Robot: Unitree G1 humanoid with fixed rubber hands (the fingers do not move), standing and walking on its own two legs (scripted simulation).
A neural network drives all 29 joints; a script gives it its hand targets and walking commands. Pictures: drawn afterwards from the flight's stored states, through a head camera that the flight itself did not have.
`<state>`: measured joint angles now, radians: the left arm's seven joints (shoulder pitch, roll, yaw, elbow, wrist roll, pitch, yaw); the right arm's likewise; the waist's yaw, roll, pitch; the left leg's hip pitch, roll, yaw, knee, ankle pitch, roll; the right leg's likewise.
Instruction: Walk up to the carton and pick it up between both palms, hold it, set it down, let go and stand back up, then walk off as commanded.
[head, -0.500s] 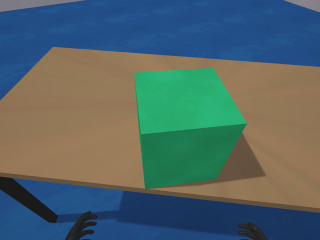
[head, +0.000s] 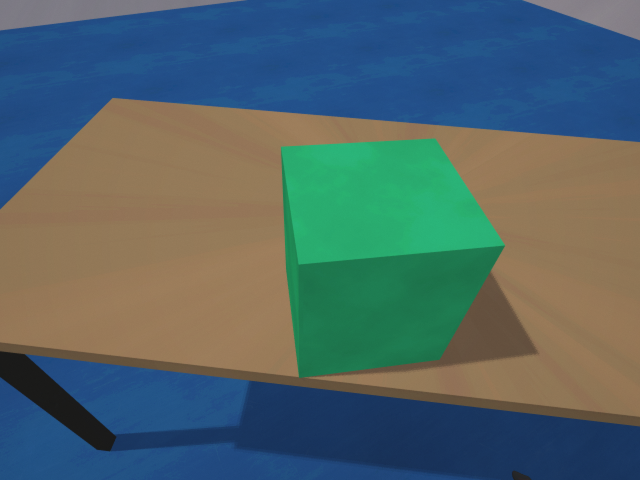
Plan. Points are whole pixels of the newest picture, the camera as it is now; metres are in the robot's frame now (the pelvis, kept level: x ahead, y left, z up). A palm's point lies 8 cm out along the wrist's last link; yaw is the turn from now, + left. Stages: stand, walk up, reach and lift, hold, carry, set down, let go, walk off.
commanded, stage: stand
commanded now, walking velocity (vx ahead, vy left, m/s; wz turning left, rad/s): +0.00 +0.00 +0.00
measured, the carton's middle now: (365, 260) +0.40 -0.03 +0.07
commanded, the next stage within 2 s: none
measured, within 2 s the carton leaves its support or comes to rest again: neither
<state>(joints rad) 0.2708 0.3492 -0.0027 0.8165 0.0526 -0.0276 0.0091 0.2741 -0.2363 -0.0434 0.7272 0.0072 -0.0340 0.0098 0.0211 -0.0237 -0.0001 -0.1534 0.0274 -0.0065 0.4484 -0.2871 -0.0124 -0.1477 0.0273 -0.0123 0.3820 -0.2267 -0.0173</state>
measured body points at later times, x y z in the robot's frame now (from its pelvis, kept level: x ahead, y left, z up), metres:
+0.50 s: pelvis -0.01 +0.00 +0.00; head -0.02 +0.01 +0.45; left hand +0.05 +0.29 -0.13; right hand +0.09 -0.26 -0.11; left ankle -0.03 +0.12 -0.74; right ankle -0.01 -0.12 -0.74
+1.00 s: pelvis -0.02 -0.01 +0.00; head -0.03 -0.01 +0.45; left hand +0.04 +0.29 -0.12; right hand +0.07 -0.27 -0.13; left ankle -0.03 +0.12 -0.74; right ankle -0.01 -0.12 -0.74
